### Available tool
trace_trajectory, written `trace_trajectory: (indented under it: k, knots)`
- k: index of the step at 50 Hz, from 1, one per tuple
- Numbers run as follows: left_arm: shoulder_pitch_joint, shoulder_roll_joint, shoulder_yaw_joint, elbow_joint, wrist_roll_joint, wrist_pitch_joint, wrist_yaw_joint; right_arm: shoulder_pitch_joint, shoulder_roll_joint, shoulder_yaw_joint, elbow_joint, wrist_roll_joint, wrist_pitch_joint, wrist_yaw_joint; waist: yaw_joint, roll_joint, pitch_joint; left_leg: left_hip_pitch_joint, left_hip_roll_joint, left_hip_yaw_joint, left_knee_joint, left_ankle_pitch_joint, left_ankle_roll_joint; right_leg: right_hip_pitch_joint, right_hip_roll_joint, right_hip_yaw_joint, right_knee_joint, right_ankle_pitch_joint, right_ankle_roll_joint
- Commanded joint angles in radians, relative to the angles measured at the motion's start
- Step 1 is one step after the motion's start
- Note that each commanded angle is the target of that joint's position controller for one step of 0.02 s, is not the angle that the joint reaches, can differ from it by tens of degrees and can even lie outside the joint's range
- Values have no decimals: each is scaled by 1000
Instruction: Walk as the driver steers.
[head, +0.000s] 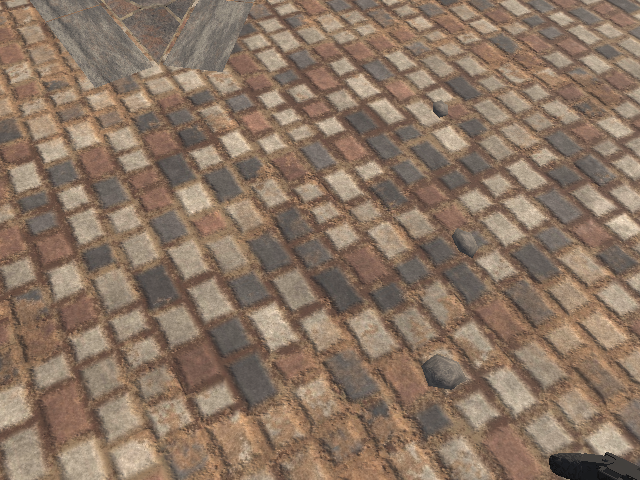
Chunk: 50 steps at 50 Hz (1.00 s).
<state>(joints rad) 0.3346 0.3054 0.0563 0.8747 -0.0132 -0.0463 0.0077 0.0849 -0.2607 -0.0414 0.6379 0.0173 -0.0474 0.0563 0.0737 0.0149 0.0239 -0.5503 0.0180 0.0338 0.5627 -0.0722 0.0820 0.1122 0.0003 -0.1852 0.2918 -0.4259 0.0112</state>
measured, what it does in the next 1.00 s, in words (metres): walks ahead, turning left: left foot, then right foot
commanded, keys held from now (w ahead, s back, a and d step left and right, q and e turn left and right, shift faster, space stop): w+q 1.00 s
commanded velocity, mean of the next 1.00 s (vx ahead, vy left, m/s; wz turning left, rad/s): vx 0.50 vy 0.00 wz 0.58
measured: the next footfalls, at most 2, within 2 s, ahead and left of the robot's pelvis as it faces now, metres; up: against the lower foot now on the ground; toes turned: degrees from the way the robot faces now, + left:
left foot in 0.02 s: +0.18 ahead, +0.10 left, +0.00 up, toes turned +2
right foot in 0.48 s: +0.48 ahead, -0.07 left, +0.00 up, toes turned +20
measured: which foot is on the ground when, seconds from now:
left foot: up 0.00-0.00, down 0.02-0.50, up 0.52-0.98, down 1.00-1.00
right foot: down 0.00-0.02, up 0.04-0.46, down 0.48-1.00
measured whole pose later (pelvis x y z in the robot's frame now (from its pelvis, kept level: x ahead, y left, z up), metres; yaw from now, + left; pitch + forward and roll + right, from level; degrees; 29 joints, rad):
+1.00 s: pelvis +0.53 +0.12 +0.00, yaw +35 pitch +2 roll -2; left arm 0.34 0.32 0.08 0.85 -0.03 -0.05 0.01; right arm 0.06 -0.28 -0.06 0.58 0.02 -0.02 0.05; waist 0.08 0.02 0.05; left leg -0.52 0.02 0.04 0.59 -0.11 0.10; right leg 0.09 -0.07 -0.25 0.39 -0.45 0.06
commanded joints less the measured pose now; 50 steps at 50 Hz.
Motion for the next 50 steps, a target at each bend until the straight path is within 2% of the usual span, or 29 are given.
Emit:
trace_trajectory:
  k: [1,2,3,4,5,6,7,9,11,15,17,19,21,23,24,25,26,27,28,29,30,31,33,37,41,45,48,49,50]
  knots:
    - [-37,179,37,-76,6,9,27,315,-221,-99,0,3,0,-16,-224,-39,-195,514,-35,-48,-45,-18,102,-222,-204,11,550,1002,-66]
    - [65,43,-11,-130,41,-18,8,356,-342,-123,6,8,1,-30,-143,218,-309,927,237,-562,-59,-108,286,-697,-25,33,940,170,0]
    - [9,82,-11,-131,25,-60,-10,383,-274,-101,-15,9,-6,-31,-183,161,-440,1017,325,-875,-216,-223,353,-854,48,247,1087,-163,-2]
    - [-102,142,7,-165,-18,-84,-23,350,-222,-83,-6,-2,-13,-31,-204,105,-300,924,283,-712,-243,-192,286,-938,-16,287,1091,-78,-22]
    - [-140,131,1,-182,-20,-97,-24,288,-201,-77,-10,-1,-16,-32,-168,37,-196,770,239,-582,-251,-118,248,-921,-59,274,1009,11,-31]
    - [-150,126,4,-176,3,-99,-18,221,-178,-68,-21,-1,-15,-34,-126,-12,-123,623,199,-491,-268,-20,222,-870,-89,266,917,59,-21]
    - [-136,133,12,-174,17,-89,-14,176,-155,-59,-36,-10,-14,-36,-88,7,-89,514,168,-432,-295,63,213,-799,-111,267,863,96,-9]
    - [-104,114,12,-175,26,-65,-14,144,-154,-59,-46,-11,-15,-43,-51,35,-75,397,139,-388,-331,141,223,-730,-114,253,802,124,25]
    - [-125,90,7,-185,31,-50,-10,155,-175,-65,-35,-8,-18,-54,-49,36,-54,314,116,-330,-344,180,222,-714,-102,233,706,184,58]
    - [-291,47,-10,-228,26,-52,-13,210,-198,-72,-5,0,-8,-72,-113,55,-22,249,53,-271,-329,57,158,-641,-47,225,385,453,74]
    - [-346,56,-8,-245,14,-59,-20,250,-207,-74,14,3,-4,-74,-138,61,-22,258,64,-305,-315,-2,142,-595,-18,232,301,518,71]
    - [-362,82,2,-256,6,-65,-26,271,-198,-73,28,10,0,-76,-138,71,-23,314,89,-364,-264,-53,130,-583,-15,263,244,500,56]
    - [-342,108,14,-255,5,-72,-31,270,-190,-73,32,9,5,-79,-118,91,-26,372,115,-427,-200,-65,114,-560,-16,281,216,424,30]
    - [-240,125,31,-230,7,-79,-28,251,-170,-68,28,4,12,-78,-60,108,-50,373,93,-446,-107,-38,85,-427,-10,254,171,364,-11]
    - [-138,156,45,-215,20,-85,-21,255,-123,-51,21,-1,10,-75,-12,76,-133,328,39,-401,49,-38,52,-245,-70,294,170,346,-53]
    - [-8,217,59,-207,30,-83,-16,323,-56,-29,12,-19,6,-72,3,-98,-278,156,-57,-295,348,-293,2,43,-265,498,189,301,-128]
    - [67,263,75,-165,24,-67,-23,407,-59,-22,-19,20,-3,-73,-30,-418,-348,-166,-119,-203,633,-542,-42,237,-438,987,38,-35,-264]
    - [20,167,53,-191,8,-65,-25,363,-164,-44,7,28,-2,-77,-6,-241,-238,-250,-45,-237,743,-473,-57,155,-414,981,-16,-228,-236]
    - [-26,123,40,-198,11,-58,-19,254,-198,-54,-9,19,5,-76,9,-150,-127,-263,-13,-200,759,-384,-62,39,-376,810,-19,-153,-195]
    - [-71,104,31,-202,22,-55,-19,208,-187,-55,-16,7,11,-76,-7,-81,-64,-222,20,-181,731,-319,-67,-80,-333,676,-30,5,-180]
    - [-101,83,25,-192,27,-54,-16,188,-170,-58,-24,0,13,-73,-29,-91,-28,-196,49,-185,680,-275,-68,-152,-298,585,-46,111,-178]
    - [-113,72,21,-186,30,-56,-13,196,-150,-57,-24,6,16,-67,-46,-122,-14,-147,72,-174,649,-252,-67,-203,-266,502,-69,178,-166]
    - [-111,68,24,-170,20,-63,-12,195,-111,-51,-27,12,26,-62,-52,-137,-7,-134,82,-145,605,-229,-73,-228,-247,397,-106,270,-175]
    - [-86,117,43,-137,19,-65,-10,122,-83,-40,-58,4,29,-54,-43,-89,2,-193,97,-135,446,-104,-91,-185,-272,275,-138,432,-203]
    - [-76,141,48,-116,13,-51,-4,13,-65,-29,-78,5,16,-28,-7,-80,27,-133,83,-70,223,76,-81,-167,-244,129,-144,491,-170]
    - [-30,174,59,-85,-6,-32,-2,-77,-68,-29,-117,10,16,-5,10,-77,61,-104,63,-19,97,47,-46,-81,-276,65,-119,553,-147]
    - [-37,218,73,-82,-22,-13,4,-19,-119,-55,-121,0,24,0,-56,-114,-2,47,-19,54,63,-102,14,-22,-282,7,62,989,-118]
    - [-49,224,75,-86,-27,-4,8,96,-155,-77,-94,0,28,-4,-127,-109,-65,200,-61,77,26,-102,45,-46,-264,-19,225,1096,-101]
    - [-48,200,64,-91,-22,-3,13,273,-212,-111,-43,4,34,-18,-215,-75,-153,472,-88,54,-22,-50,85,-181,-227,-40,456,1025,-66]
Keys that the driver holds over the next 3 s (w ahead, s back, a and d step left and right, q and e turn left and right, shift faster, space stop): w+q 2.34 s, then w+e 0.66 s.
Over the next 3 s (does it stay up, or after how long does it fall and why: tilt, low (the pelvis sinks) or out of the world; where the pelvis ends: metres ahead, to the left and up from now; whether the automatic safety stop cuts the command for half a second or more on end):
stays up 1.01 1.09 0.01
